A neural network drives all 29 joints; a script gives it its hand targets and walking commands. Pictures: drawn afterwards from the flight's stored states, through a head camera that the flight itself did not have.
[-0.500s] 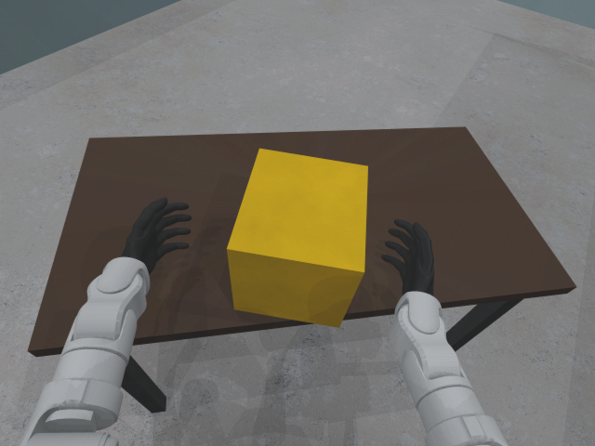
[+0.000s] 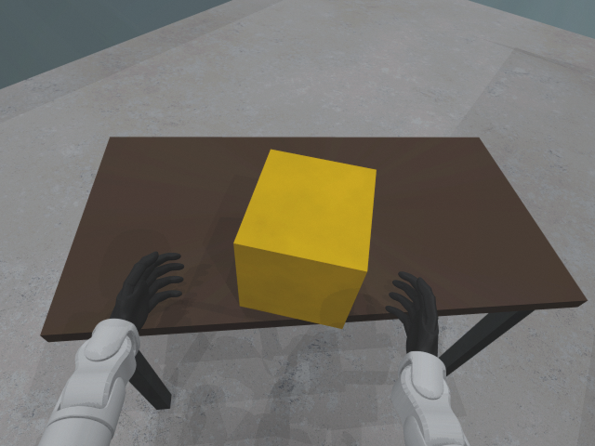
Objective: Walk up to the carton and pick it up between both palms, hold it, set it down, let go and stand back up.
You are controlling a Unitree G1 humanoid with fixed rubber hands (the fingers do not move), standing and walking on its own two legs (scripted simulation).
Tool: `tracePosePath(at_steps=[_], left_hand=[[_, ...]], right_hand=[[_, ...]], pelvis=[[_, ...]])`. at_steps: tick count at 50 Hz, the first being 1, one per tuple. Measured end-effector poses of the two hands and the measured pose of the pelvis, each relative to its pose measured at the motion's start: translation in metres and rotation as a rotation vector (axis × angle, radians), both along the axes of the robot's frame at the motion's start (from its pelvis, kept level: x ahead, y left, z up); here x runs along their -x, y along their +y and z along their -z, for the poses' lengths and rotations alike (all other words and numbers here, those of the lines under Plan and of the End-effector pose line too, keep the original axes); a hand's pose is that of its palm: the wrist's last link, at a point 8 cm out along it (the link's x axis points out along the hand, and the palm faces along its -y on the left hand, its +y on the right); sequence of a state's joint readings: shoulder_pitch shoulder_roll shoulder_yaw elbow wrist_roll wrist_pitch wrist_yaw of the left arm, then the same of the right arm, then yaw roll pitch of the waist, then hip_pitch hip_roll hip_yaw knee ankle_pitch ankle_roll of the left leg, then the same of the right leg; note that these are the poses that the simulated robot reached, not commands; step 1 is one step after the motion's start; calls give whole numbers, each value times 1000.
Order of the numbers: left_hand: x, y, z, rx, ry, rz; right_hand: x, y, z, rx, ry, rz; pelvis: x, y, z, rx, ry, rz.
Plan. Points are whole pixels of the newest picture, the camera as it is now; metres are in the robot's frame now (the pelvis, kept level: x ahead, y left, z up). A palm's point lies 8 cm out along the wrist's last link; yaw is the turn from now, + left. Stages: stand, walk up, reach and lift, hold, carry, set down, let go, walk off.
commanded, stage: set down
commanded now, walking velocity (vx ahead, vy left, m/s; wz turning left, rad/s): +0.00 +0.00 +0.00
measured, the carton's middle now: (306, 239) +0.43 -0.01 -0.02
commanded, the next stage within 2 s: let go in 2.00 s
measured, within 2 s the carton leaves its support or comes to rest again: neither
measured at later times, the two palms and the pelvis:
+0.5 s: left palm (121, 356) +0.24 +0.24 -0.02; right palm (418, 365) +0.22 -0.16 -0.01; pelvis +0.01 -0.01 +0.00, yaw +0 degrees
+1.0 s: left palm (128, 391) +0.20 +0.22 -0.04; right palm (445, 387) +0.20 -0.20 -0.04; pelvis +0.02 -0.02 +0.01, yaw -1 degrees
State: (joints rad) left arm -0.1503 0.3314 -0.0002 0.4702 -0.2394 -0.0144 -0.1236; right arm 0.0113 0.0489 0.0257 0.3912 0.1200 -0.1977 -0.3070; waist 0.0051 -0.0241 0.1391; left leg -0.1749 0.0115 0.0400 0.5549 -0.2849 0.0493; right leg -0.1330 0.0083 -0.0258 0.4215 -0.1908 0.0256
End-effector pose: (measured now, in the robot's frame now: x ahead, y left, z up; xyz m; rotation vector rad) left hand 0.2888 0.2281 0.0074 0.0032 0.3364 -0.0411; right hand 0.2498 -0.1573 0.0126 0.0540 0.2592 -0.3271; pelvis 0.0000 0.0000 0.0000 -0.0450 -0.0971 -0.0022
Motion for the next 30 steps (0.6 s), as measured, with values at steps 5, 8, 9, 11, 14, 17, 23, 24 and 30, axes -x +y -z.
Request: tracePosePath(at_steps=[5,8,9,11,14,17,23,24,30], left_hand=[[20,5,15,-3,21,-25],[30,8,20,-9,29,-33],[32,9,21,-10,27,-34],[34,10,21,-16,22,-35],[37,10,20,-20,19,-29],[40,8,20,-27,30,-18],[49,7,23,-41,63,-16],[52,7,23,-45,69,-18],[66,10,30,-62,123,-44]], right_hand=[[14,-1,10,-1,24,6],[18,-3,13,6,32,5],[19,-4,14,8,33,3],[18,-5,15,9,36,-5],[16,-5,17,8,42,-24],[17,-5,20,8,51,-41],[23,-2,24,-7,64,-64],[24,-1,25,-10,66,-69],[32,-1,32,-2,113,-106]], pelvis=[[1,-4,1,-5,-3,-4],[2,-6,2,-8,3,-7],[2,-7,2,-8,6,-8],[2,-8,3,-9,12,-9],[1,-9,3,-10,10,-9],[-1,-10,2,-12,7,-9],[-8,-12,1,-13,-3,-7],[-9,-13,1,-13,-6,-5],[-14,-15,-1,-15,-18,0]])
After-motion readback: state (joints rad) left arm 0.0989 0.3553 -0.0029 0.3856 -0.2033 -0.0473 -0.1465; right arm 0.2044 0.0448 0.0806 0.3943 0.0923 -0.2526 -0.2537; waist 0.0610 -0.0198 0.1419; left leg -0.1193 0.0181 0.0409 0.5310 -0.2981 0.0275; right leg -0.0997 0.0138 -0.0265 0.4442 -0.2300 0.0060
